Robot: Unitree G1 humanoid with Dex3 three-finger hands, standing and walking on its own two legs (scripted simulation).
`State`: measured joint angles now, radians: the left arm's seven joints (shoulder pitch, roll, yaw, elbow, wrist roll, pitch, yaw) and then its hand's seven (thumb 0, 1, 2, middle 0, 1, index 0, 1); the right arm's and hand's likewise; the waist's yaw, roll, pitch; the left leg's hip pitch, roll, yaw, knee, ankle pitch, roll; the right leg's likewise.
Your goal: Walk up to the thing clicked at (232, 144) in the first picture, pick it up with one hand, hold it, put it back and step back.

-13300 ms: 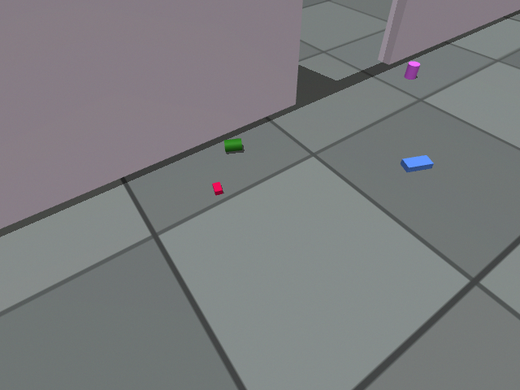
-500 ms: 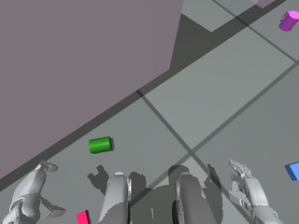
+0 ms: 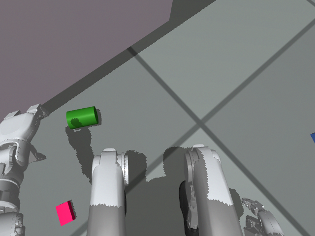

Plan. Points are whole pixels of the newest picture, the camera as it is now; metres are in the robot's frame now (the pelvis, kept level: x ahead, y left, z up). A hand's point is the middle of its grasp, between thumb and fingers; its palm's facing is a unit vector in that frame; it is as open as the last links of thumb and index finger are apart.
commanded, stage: rise first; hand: left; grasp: from above
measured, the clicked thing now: (83, 117) +0.49 +0.28 -0.36
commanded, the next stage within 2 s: approach in 1.10 s
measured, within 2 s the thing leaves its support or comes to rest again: neither
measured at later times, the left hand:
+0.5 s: hand (46, 128) +0.41 +0.34 -0.20, palm faces -0.43 -0.07 -0.90, open 12.7 cm
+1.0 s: hand (55, 124) +0.43 +0.33 -0.23, palm faces -0.44 -0.10 -0.89, open 12.7 cm
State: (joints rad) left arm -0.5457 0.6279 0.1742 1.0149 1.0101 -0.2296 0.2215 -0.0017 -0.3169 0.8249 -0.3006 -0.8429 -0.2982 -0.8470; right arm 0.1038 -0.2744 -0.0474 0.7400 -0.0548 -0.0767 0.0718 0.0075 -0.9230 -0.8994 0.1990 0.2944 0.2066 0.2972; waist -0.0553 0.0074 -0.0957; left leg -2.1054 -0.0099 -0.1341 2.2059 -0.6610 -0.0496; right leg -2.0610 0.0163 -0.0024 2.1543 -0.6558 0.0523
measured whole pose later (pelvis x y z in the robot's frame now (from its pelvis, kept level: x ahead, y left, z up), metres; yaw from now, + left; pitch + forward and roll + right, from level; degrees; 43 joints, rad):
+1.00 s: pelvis +0.02 +0.01 -0.05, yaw -2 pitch +35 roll -8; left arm -0.80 0.72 0.20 1.38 1.25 -0.23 0.45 0.00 -0.29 0.79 -0.30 -0.82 -0.30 -0.82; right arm 0.11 -0.26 0.01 0.77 -0.14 -0.05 0.15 0.00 -0.91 -0.89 0.20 0.29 0.21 0.30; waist -0.17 -0.01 -0.07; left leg -2.29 -0.02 -0.15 2.39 -0.71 -0.04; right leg -2.22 0.02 -0.01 2.31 -0.71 0.07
